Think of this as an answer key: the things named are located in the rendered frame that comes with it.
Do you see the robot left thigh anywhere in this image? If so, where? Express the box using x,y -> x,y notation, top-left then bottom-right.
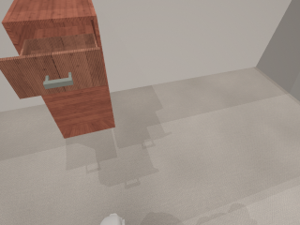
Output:
99,215 -> 126,225

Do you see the handle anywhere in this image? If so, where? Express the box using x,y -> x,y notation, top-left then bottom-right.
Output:
43,72 -> 74,89

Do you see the cabinet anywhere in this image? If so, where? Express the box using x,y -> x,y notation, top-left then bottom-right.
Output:
2,0 -> 115,139

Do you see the drawer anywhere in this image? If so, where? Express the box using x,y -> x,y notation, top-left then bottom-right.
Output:
0,33 -> 107,99

